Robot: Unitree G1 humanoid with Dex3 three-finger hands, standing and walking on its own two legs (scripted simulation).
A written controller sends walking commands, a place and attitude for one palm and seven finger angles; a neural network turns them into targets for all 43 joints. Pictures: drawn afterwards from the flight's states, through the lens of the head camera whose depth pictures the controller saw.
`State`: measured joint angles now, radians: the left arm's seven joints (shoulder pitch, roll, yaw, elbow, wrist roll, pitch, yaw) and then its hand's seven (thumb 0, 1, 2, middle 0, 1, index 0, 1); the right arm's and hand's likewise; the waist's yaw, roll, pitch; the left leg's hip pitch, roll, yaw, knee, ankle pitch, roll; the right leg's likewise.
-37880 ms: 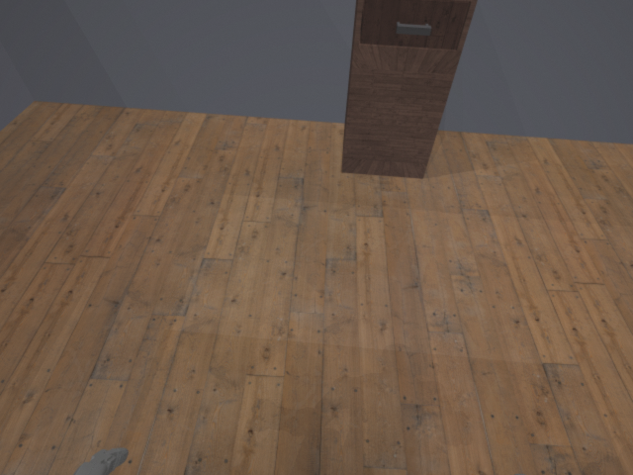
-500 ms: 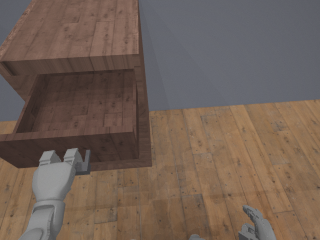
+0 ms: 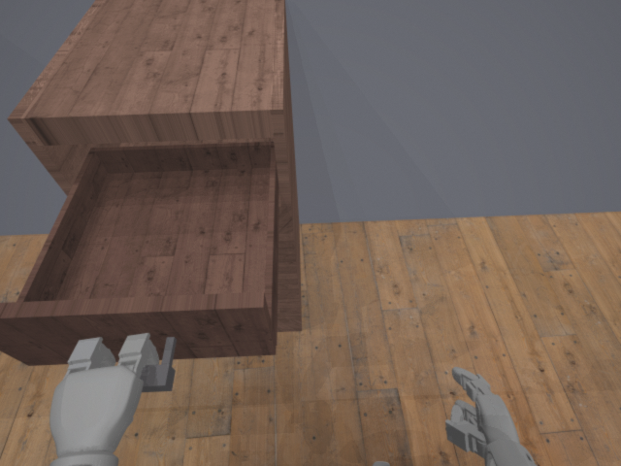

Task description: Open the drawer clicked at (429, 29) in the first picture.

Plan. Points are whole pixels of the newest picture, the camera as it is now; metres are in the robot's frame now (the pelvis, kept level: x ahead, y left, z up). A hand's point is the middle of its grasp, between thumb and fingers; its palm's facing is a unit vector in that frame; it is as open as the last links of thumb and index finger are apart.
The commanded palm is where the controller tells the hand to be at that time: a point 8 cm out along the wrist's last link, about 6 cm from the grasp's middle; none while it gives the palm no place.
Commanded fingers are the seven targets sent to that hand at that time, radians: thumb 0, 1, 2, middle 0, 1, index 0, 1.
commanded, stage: pull the drawer open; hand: left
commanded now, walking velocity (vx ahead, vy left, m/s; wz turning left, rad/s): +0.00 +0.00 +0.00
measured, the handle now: (125, 362) +0.24 +0.26 -0.01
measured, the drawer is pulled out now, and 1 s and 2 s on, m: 0.30 0.30 0.27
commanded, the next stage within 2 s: open the thumb to release the handle in 0.18 s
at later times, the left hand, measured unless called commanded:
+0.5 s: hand (121, 409) +0.19 +0.25 -0.02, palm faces +0.04 -0.02 -1.00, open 6.7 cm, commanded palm +0.16 +0.26 +0.03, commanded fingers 0.00 0.06 0.54 -0.34 -1.26 -0.34 -1.26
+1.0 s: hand (123, 406) +0.19 +0.25 -0.02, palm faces +0.01 -0.02 -1.00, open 13.5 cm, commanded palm +0.18 +0.25 +0.02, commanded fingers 0.00 -0.50 0.30 -0.30 -1.20 -0.30 -1.20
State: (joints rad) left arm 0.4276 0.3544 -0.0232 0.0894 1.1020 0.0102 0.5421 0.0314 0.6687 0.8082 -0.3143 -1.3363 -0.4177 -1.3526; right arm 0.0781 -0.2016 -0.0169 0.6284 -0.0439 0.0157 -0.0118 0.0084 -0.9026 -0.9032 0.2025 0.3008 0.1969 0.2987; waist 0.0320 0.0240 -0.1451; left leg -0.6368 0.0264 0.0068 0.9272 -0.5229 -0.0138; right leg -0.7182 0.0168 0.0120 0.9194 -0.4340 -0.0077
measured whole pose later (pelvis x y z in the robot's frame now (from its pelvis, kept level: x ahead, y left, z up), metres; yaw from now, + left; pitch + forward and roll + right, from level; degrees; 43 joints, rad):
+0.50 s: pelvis -0.01 +0.00 -0.01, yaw +0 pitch +14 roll +0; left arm 0.42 0.32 -0.02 0.06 1.10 0.03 0.59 0.00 0.54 0.74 -0.37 -1.31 -0.39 -1.31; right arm 0.10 -0.23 -0.05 0.65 -0.06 0.01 -0.01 0.01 -0.90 -0.90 0.20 0.30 0.20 0.30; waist 0.04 0.03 -0.15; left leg -0.70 0.02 0.00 0.99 -0.54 -0.02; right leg -0.78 0.01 0.01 0.98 -0.45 -0.01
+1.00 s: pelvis -0.03 -0.01 +0.00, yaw +2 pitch +13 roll +0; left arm 0.24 0.34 -0.03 0.21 1.10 0.00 0.52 0.00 -0.46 0.32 -0.35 -1.23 -0.33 -1.24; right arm 0.10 -0.23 -0.03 0.67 -0.04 -0.01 -0.07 0.01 -0.90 -0.90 0.20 0.30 0.20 0.30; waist 0.06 0.03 -0.13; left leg -0.68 0.01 -0.03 0.95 -0.49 -0.03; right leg -0.75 0.00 -0.02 0.95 -0.41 -0.02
